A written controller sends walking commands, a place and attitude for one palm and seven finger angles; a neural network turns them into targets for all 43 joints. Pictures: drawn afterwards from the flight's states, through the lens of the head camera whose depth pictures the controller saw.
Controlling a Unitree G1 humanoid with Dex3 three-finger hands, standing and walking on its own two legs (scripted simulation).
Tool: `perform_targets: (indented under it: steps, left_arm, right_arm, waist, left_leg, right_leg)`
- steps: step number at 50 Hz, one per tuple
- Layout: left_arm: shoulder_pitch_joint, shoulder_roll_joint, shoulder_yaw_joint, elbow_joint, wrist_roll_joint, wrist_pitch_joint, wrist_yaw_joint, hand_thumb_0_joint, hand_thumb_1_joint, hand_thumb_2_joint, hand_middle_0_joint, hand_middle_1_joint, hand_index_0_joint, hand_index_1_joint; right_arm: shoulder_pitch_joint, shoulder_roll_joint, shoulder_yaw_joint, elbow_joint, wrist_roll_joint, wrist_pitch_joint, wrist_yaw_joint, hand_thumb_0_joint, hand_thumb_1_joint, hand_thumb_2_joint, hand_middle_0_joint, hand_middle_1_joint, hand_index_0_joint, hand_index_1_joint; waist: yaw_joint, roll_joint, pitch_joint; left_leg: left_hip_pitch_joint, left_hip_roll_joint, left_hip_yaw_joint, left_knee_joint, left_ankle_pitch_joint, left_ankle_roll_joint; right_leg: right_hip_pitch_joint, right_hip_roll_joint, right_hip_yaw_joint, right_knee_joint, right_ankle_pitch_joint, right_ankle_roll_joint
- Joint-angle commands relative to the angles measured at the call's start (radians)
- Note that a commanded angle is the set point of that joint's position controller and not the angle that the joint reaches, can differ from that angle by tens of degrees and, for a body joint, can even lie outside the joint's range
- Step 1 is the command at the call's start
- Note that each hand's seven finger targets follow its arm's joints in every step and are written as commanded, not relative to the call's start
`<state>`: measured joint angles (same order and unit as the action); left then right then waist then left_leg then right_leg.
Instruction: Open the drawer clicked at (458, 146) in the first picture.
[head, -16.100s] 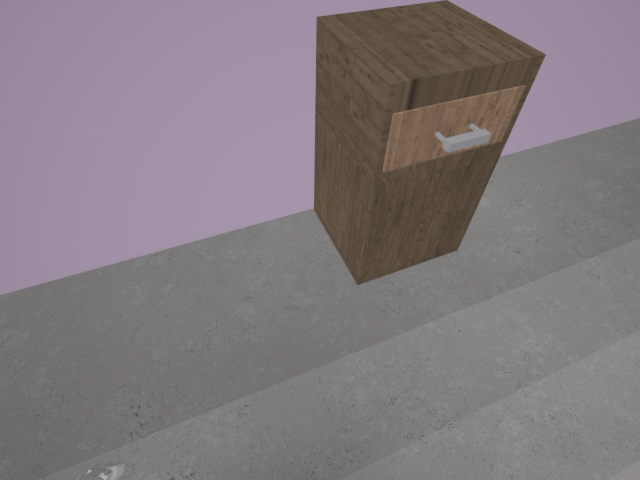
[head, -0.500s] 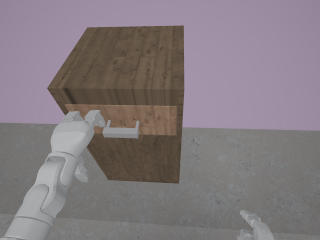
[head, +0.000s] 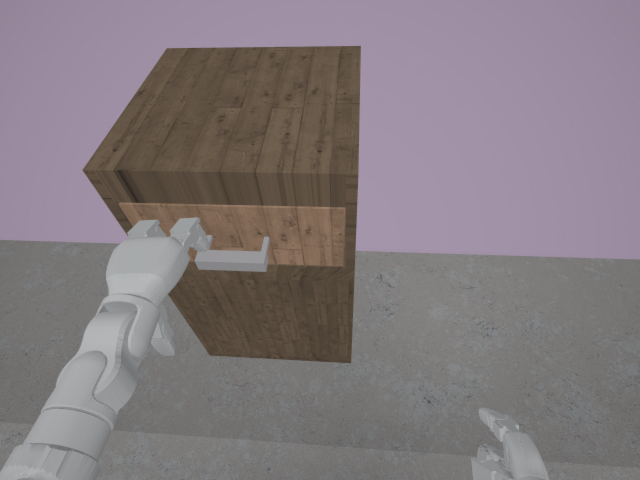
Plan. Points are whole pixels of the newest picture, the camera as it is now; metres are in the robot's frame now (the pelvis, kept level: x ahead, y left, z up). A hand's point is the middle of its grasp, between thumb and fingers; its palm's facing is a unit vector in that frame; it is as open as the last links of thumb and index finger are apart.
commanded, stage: move the hooked fingers above the handle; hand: left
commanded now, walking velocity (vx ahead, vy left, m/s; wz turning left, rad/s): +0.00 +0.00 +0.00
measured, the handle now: (234, 250) +0.51 +0.25 -0.13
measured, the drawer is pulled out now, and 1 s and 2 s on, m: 0.00 0.00 0.00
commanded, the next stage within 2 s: lower the fingers behind the handle in 1.94 s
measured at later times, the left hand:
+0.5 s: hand (190, 270) +0.38 +0.25 +0.00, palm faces -0.04 -0.05 -1.00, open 13.8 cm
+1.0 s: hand (209, 259) +0.43 +0.25 -0.04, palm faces -0.06 -0.03 -1.00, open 13.8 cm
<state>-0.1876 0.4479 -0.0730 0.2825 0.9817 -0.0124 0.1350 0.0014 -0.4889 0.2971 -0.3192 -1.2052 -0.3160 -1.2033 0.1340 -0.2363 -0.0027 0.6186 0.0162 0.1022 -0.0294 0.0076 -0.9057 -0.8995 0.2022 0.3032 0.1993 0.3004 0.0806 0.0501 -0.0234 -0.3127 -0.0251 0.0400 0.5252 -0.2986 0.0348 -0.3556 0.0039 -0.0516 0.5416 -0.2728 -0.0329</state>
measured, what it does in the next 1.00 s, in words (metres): stands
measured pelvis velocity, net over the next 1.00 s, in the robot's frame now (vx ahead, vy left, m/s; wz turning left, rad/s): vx -0.01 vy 0.02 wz -0.03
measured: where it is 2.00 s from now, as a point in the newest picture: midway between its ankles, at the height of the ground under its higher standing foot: outside the picture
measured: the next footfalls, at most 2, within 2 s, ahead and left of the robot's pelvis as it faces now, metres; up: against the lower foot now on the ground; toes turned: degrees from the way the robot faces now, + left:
none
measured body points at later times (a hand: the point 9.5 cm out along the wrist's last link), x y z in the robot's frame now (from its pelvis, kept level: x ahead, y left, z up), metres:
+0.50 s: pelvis +0.00 +0.00 -0.01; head +0.07 -0.01 +0.43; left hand +0.37 +0.25 +0.06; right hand +0.10 -0.27 -0.15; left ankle -0.02 +0.10 -0.73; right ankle +0.00 -0.10 -0.73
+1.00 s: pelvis -0.01 +0.02 -0.04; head +0.09 +0.02 +0.40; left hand +0.43 +0.25 +0.01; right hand +0.03 -0.25 -0.17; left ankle -0.02 +0.10 -0.73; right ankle +0.00 -0.10 -0.73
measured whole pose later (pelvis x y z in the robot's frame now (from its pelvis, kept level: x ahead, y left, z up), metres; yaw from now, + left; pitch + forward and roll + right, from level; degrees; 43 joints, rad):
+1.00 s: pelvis -0.01 +0.02 -0.04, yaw -1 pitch +19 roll -2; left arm -0.66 0.46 0.00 1.01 1.12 -0.10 0.41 0.00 -0.49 0.30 -0.32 -1.20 -0.32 -1.20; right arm 0.31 -0.25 -0.06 0.69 -0.02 0.11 0.00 0.00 -0.91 -0.90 0.20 0.30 0.20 0.30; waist -0.07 0.03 -0.14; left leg -0.77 -0.01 0.06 0.85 -0.41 0.06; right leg -0.79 0.01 -0.04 0.80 -0.34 -0.01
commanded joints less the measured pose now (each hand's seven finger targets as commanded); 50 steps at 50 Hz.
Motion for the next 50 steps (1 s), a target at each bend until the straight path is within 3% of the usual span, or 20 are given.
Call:
perform_targets:
  steps: [1, 6, 9, 13, 18, 20, 22, 23, 25, 26, 30, 31, 33, 35, 38, 40, 41, 43, 46, 50]
  left_arm:
    - [-0.369, 0.210, 0.125, -0.142, 0.009, -0.029, 0.071, 0.000, -0.500, 0.300, -0.300, -1.200, -0.300, -1.200]
    - [-0.372, 0.245, 0.158, -0.066, 0.018, -0.046, 0.088, 0.000, -0.500, 0.300, -0.300, -1.200, -0.300, -1.200]
    - [-0.355, 0.227, 0.150, -0.015, 0.011, -0.049, 0.093, 0.000, -0.500, 0.300, -0.300, -1.200, -0.300, -1.200]
    - [-0.402, 0.278, 0.193, 0.031, 0.026, -0.072, 0.117, 0.000, -0.500, 0.300, -0.300, -1.200, -0.300, -1.200]
    - [-0.476, 0.236, 0.160, 0.077, 0.038, -0.099, 0.159, 0.000, -0.500, 0.300, -0.300, -1.200, -0.300, -1.200]
    - [-0.480, 0.279, 0.203, 0.108, 0.049, -0.102, 0.177, 0.000, -0.500, 0.300, -0.300, -1.200, -0.300, -1.200]
    - [-0.523, 0.236, 0.160, 0.125, 0.057, -0.100, 0.195, 0.000, -0.500, 0.300, -0.300, -1.200, -0.300, -1.200]
    - [-0.515, 0.230, 0.158, 0.172, 0.060, -0.093, 0.200, 0.000, -0.500, 0.300, -0.300, -1.200, -0.300, -1.200]
    - [-0.544, 0.254, 0.176, 0.208, 0.066, -0.091, 0.210, 0.000, -0.500, 0.300, -0.300, -1.200, -0.300, -1.200]
    - [-0.546, 0.275, 0.192, 0.216, 0.071, -0.091, 0.216, 0.000, -0.500, 0.300, -0.300, -1.200, -0.300, -1.200]
    - [-0.596, 0.251, 0.167, 0.336, 0.077, -0.087, 0.223, 0.000, -0.500, 0.300, -0.300, -1.200, -0.300, -1.200]
    - [-0.629, 0.285, 0.184, 0.339, 0.086, -0.094, 0.227, 0.000, -0.500, 0.300, -0.300, -1.200, -0.300, -1.200]
    - [-0.673, 0.246, 0.146, 0.334, 0.099, -0.109, 0.236, 0.000, -0.500, 0.300, -0.300, -1.200, -0.300, -1.200]
    - [-0.693, 0.250, 0.157, 0.383, 0.101, -0.118, 0.246, 0.000, -0.500, 0.300, -0.300, -1.200, -0.300, -1.200]
    - [-0.735, 0.219, 0.129, 0.411, 0.109, -0.128, 0.268, 0.000, -0.500, 0.300, -0.300, -1.200, -0.300, -1.200]
    - [-0.748, 0.235, 0.145, 0.468, 0.109, -0.121, 0.282, 0.000, -0.500, 0.300, -0.300, -1.200, -0.300, -1.200]
    - [-0.779, 0.265, 0.159, 0.472, 0.116, -0.118, 0.291, 0.000, -0.500, 0.300, -0.300, -1.200, -0.300, -1.200]
    - [-0.822, 0.229, 0.127, 0.486, 0.125, -0.108, 0.309, 0.000, -0.500, 0.300, -0.300, -1.200, -0.300, -1.200]
    - [-0.848, 0.262, 0.152, 0.532, 0.127, -0.094, 0.323, 0.000, -0.500, 0.300, -0.300, -1.200, -0.300, -1.200]
    - [-0.900, 0.255, 0.145, 0.566, 0.129, -0.085, 0.328, 0.000, -0.500, 0.300, -0.300, -1.200, -0.300, -1.200]
  right_arm:
    - [-0.028, -0.120, -0.057, -0.116, -0.002, -0.045, -0.015, 0.000, -0.900, -0.900, 0.200, 0.300, 0.200, 0.300]
    - [0.005, -0.129, -0.072, -0.109, -0.005, -0.042, -0.016, 0.000, -0.900, -0.900, 0.200, 0.300, 0.200, 0.300]
    - [0.019, -0.134, -0.077, -0.106, -0.001, -0.036, -0.014, 0.000, -0.900, -0.900, 0.200, 0.300, 0.200, 0.300]
    - [0.052, -0.143, -0.087, -0.096, -0.003, -0.033, -0.017, 0.000, -0.900, -0.900, 0.200, 0.300, 0.200, 0.300]
    - [0.093, -0.144, -0.102, -0.076, -0.006, -0.031, -0.013, 0.000, -0.900, -0.900, 0.200, 0.300, 0.200, 0.300]
    - [0.108, -0.150, -0.107, -0.067, -0.009, -0.028, -0.011, 0.000, -0.900, -0.900, 0.200, 0.300, 0.200, 0.300]
    - [0.121, -0.146, -0.109, -0.062, -0.009, -0.027, -0.006, 0.000, -0.900, -0.900, 0.200, 0.300, 0.200, 0.300]
    - [0.127, -0.146, -0.111, -0.057, -0.007, -0.027, -0.005, 0.000, -0.900, -0.900, 0.200, 0.300, 0.200, 0.300]
    - [0.138, -0.153, -0.113, -0.052, -0.010, -0.023, -0.005, 0.000, -0.900, -0.900, 0.200, 0.300, 0.200, 0.300]
    - [0.146, -0.153, -0.113, -0.053, -0.010, -0.021, -0.004, 0.000, -0.900, -0.900, 0.200, 0.300, 0.200, 0.300]
    - [0.163, -0.157, -0.110, -0.044, -0.009, -0.017, -0.006, 0.000, -0.900, -0.900, 0.200, 0.300, 0.200, 0.300]
    - [0.173, -0.160, -0.108, -0.042, -0.009, -0.017, -0.007, 0.000, -0.900, -0.900, 0.200, 0.300, 0.200, 0.300]
    - [0.186, -0.153, -0.112, -0.042, -0.014, -0.018, -0.005, 0.000, -0.900, -0.900, 0.200, 0.300, 0.200, 0.300]
    - [0.206, -0.157, -0.115, -0.028, -0.019, -0.017, -0.003, 0.000, -0.900, -0.900, 0.200, 0.300, 0.200, 0.300]
    - [0.222, -0.157, -0.119, -0.019, -0.023, -0.019, 0.004, 0.000, -0.900, -0.900, 0.200, 0.300, 0.200, 0.300]
    - [0.237, -0.164, -0.117, -0.009, -0.029, -0.018, 0.009, 0.000, -0.900, -0.900, 0.200, 0.300, 0.200, 0.300]
    - [0.244, -0.170, -0.115, -0.007, -0.029, -0.016, 0.011, 0.000, -0.900, -0.900, 0.200, 0.300, 0.200, 0.300]
    - [0.252, -0.168, -0.118, -0.005, -0.034, -0.016, 0.016, 0.000, -0.900, -0.900, 0.200, 0.300, 0.200, 0.300]
    - [0.274, -0.179, -0.117, 0.007, -0.039, -0.012, 0.020, 0.000, -0.900, -0.900, 0.200, 0.300, 0.200, 0.300]
    - [0.293, -0.185, -0.118, 0.019, -0.046, -0.012, 0.024, 0.000, -0.900, -0.900, 0.200, 0.300, 0.200, 0.300]
  waist:
    - [-0.034, -0.028, -0.290]
    - [-0.031, -0.030, -0.350]
    - [-0.040, -0.051, -0.333]
    - [-0.045, -0.048, -0.360]
    - [-0.078, -0.029, -0.383]
    - [-0.070, -0.036, -0.414]
    - [-0.081, -0.001, -0.422]
    - [-0.085, -0.016, -0.405]
    - [-0.086, -0.032, -0.423]
    - [-0.079, -0.008, -0.445]
    - [-0.107, -0.065, -0.389]
    - [-0.102, -0.047, -0.405]
    - [-0.111, 0.011, -0.443]
    - [-0.125, -0.018, -0.442]
    - [-0.139, 0.001, -0.448]
    - [-0.142, -0.015, -0.442]
    - [-0.142, 0.000, -0.451]
    - [-0.158, 0.012, -0.472]
    - [-0.163, 0.009, -0.507]
    - [-0.173, 0.033, -0.532]
  left_leg:
    - [0.043, -0.016, -0.019, -0.015, 0.290, 0.004]
    - [0.000, -0.020, -0.012, 0.021, 0.319, 0.007]
    - [-0.034, -0.019, -0.007, 0.034, 0.322, 0.009]
    - [-0.070, -0.020, -0.007, 0.054, 0.310, 0.012]
    - [-0.068, -0.014, -0.012, 0.086, 0.314, 0.012]
    - [-0.077, -0.013, -0.016, 0.095, 0.340, 0.011]
    - [-0.073, -0.011, -0.015, 0.103, 0.342, 0.009]
    - [-0.084, -0.011, -0.014, 0.110, 0.335, 0.010]
    - [-0.105, -0.011, -0.015, 0.114, 0.335, 0.011]
    - [-0.103, -0.012, -0.013, 0.116, 0.328, 0.010]
    - [-0.157, -0.009, -0.014, 0.124, 0.276, 0.015]
    - [-0.163, -0.010, -0.014, 0.127, 0.271, 0.015]
    - [-0.129, -0.007, -0.019, 0.142, 0.295, 0.012]
    - [-0.135, -0.001, -0.030, 0.158, 0.307, 0.011]
    - [-0.140, 0.003, -0.035, 0.179, 0.295, 0.007]
    - [-0.167, 0.004, -0.041, 0.189, 0.283, 0.007]
    - [-0.176, 0.005, -0.046, 0.194, 0.274, 0.005]
    - [-0.171, 0.007, -0.047, 0.209, 0.266, 0.004]
    - [-0.181, 0.010, -0.057, 0.231, 0.282, 0.001]
    - [-0.182, 0.016, -0.067, 0.257, 0.299, -0.004]
  right_leg:
    - [0.111, 0.009, 0.056, -0.029, 0.250, -0.012]
    - [0.128, 0.009, 0.066, 0.005, 0.311, -0.011]
    - [0.114, 0.010, 0.068, 0.015, 0.343, -0.007]
    - [0.107, 0.011, 0.072, 0.034, 0.339, -0.007]
    - [0.036, 0.017, 0.063, 0.057, 0.322, -0.009]
    - [0.043, 0.023, 0.061, 0.072, 0.335, -0.013]
    - [0.011, 0.022, 0.055, 0.083, 0.329, -0.012]
    - [-0.002, 0.024, 0.054, 0.082, 0.322, -0.013]
    - [0.004, 0.025, 0.057, 0.089, 0.325, -0.012]
    - [0.006, 0.024, 0.058, 0.095, 0.318, -0.013]
    - [-0.041, 0.028, 0.051, 0.092, 0.274, -0.010]
    - [-0.043, 0.027, 0.054, 0.101, 0.269, -0.011]
    - [-0.080, 0.029, 0.049, 0.115, 0.264, -0.016]
    - [-0.113, 0.034, 0.041, 0.126, 0.255, -0.015]
    - [-0.172, 0.036, 0.037, 0.142, 0.226, -0.016]
    - [-0.193, 0.039, 0.033, 0.153, 0.208, -0.017]
    - [-0.207, 0.039, 0.033, 0.164, 0.197, -0.017]
    - [-0.239, 0.040, 0.029, 0.172, 0.180, -0.016]
    - [-0.261, 0.043, 0.025, 0.196, 0.183, -0.015]
    - [-0.307, 0.047, 0.019, 0.220, 0.174, -0.017]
